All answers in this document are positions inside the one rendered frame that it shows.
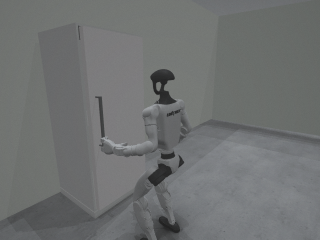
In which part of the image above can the fridge door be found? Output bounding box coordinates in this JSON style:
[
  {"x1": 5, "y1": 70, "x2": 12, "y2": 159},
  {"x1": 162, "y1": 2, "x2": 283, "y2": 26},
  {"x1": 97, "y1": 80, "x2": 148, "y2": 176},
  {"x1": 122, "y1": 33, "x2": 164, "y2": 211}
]
[{"x1": 79, "y1": 26, "x2": 146, "y2": 211}]

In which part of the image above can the robot left forearm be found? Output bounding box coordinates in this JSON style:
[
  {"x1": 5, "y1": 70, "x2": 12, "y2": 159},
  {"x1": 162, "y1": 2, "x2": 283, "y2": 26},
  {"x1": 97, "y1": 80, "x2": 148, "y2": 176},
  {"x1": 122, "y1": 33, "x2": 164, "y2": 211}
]
[{"x1": 112, "y1": 141, "x2": 154, "y2": 157}]

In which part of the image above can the humanoid robot torso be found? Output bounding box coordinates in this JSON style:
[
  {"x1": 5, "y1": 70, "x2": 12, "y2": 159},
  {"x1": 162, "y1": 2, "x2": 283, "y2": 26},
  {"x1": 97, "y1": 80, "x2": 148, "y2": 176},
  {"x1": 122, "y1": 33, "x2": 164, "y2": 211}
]
[{"x1": 153, "y1": 97, "x2": 181, "y2": 177}]

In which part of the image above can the handle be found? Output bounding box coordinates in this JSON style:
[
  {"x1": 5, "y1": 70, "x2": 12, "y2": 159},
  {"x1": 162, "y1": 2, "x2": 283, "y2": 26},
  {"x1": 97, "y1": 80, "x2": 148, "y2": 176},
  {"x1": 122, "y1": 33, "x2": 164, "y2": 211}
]
[{"x1": 95, "y1": 96, "x2": 105, "y2": 147}]

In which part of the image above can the left robot hand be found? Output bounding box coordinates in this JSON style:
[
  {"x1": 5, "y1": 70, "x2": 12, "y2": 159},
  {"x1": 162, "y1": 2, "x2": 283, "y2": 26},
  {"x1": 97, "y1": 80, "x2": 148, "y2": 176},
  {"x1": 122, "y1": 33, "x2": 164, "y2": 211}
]
[{"x1": 100, "y1": 136, "x2": 128, "y2": 155}]

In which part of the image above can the robot right thigh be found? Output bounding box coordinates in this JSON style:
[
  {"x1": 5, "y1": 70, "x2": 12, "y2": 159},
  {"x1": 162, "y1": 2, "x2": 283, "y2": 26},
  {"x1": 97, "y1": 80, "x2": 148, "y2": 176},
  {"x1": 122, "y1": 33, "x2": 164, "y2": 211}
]
[{"x1": 154, "y1": 152, "x2": 184, "y2": 194}]

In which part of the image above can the robot right upper arm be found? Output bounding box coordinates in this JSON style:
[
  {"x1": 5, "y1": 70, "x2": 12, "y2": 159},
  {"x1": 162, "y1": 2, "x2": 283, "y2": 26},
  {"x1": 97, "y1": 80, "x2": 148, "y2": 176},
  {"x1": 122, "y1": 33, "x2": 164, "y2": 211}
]
[{"x1": 175, "y1": 99, "x2": 192, "y2": 134}]

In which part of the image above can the robot right forearm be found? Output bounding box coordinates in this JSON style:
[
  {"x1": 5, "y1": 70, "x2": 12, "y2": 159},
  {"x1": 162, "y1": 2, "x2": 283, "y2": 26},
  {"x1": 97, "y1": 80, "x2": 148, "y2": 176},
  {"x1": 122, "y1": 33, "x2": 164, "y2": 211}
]
[{"x1": 178, "y1": 132, "x2": 189, "y2": 143}]

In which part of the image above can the robot left upper arm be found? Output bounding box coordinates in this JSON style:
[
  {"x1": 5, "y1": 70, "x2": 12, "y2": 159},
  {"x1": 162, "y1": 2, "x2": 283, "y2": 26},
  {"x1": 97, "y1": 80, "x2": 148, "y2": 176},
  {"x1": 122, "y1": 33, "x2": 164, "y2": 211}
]
[{"x1": 142, "y1": 104, "x2": 159, "y2": 153}]

